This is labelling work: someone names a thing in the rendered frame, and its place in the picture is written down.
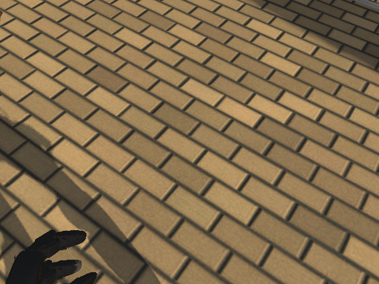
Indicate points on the robot left hand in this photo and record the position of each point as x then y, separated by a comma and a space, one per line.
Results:
29, 266

